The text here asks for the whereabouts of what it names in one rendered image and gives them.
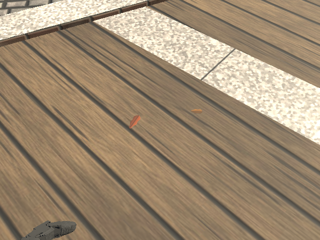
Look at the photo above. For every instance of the robot left hand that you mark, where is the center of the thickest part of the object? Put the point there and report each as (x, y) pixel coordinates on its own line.
(51, 230)

